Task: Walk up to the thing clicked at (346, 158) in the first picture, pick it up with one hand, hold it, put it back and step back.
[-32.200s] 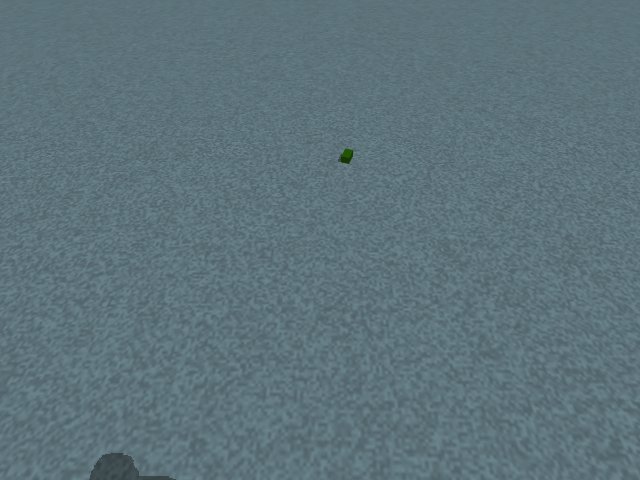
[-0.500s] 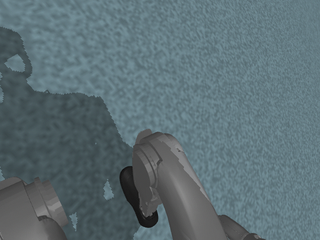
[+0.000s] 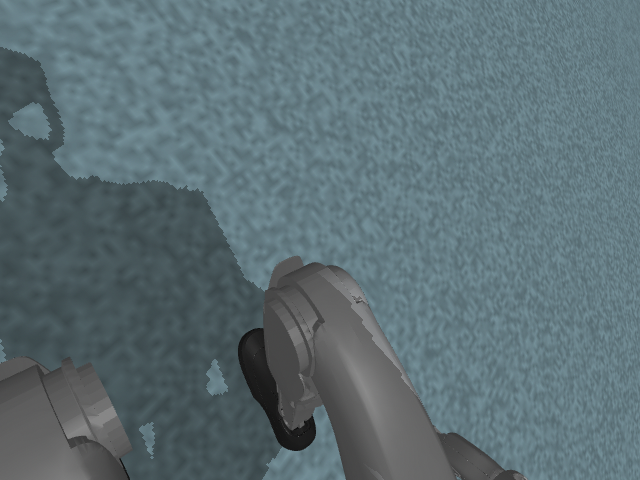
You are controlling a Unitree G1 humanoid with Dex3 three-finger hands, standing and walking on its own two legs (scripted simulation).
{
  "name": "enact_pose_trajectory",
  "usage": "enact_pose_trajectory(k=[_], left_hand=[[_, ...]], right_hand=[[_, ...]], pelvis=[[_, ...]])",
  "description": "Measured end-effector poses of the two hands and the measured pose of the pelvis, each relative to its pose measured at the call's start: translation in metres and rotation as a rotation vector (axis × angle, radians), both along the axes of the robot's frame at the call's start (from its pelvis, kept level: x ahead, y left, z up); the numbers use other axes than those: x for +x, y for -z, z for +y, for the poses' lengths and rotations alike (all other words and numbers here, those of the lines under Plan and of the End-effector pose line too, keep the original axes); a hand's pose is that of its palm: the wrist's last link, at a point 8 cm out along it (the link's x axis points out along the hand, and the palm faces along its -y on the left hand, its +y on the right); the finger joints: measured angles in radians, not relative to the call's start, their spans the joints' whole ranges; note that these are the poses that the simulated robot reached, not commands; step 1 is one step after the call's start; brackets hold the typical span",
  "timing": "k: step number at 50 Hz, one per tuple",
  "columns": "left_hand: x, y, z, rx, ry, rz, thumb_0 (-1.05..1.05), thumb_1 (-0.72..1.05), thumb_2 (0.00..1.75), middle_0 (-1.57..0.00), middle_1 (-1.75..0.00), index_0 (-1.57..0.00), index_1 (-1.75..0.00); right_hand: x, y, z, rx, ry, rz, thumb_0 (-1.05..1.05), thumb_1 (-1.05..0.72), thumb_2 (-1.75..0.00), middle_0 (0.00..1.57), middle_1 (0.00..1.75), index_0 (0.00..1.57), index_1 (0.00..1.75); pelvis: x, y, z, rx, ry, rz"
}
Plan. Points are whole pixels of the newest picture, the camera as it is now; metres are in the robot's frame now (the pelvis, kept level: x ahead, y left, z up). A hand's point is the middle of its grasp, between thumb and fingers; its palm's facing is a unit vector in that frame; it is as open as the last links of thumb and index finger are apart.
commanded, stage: close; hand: left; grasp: from above
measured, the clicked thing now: out of the picture +0.46 +0.35 -0.29
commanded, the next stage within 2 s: settle in 0.34 s
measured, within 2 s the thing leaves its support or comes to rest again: leaves its support in 0.70 s
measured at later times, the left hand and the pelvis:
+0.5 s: hand out of the picture +0.44 +0.35 -0.25, palm faces -0.43 -0.16 -0.89, open 7.2 cm; pelvis +0.00 +0.00 +0.00, yaw +0 degrees
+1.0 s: hand out of the picture +0.45 +0.37 -0.19, palm faces -0.40 -0.13 -0.91, open 7.2 cm; pelvis +0.00 +0.00 +0.01, yaw +2 degrees
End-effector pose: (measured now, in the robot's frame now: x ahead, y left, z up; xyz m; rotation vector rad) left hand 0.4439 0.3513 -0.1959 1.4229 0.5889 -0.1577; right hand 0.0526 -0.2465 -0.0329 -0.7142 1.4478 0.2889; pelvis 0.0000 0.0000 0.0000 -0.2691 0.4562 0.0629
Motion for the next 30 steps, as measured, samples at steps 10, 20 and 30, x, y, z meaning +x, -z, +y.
enact_pose_trajectory(k=[10,20,30], left_hand=[[0.0,-0.001,-0.001,0.0,0.013,-0.019,-0.01,0.44,0.14,-0.84,-0.32,-0.89,-0.27],[0.002,-0.002,0.0,0.005,0.002,-0.021,0.0,0.46,0.06,-0.9,-0.23,-0.95,-0.18],[0.005,-0.003,0.0,0.008,-0.014,-0.012,0.0,0.44,0.04,-0.95,-0.18,-1.01,-0.12]], right_hand=[[0.007,-0.001,-0.001,-0.009,-0.009,-0.02,0.0,-0.89,-0.89,0.2,0.3,0.2,0.3],[0.011,0.0,-0.001,0.001,-0.017,-0.03,0.0,-0.89,-0.89,0.2,0.3,0.2,0.3],[0.008,-0.001,-0.001,0.002,-0.003,-0.032,0.0,-0.9,-0.9,0.2,0.3,0.2,0.3]], pelvis=[[0.0,0.0,0.001,-0.002,0.0,-0.002],[0.0,0.001,0.001,-0.002,-0.001,0.001],[0.0,0.0,0.001,0.0,-0.001,0.004]])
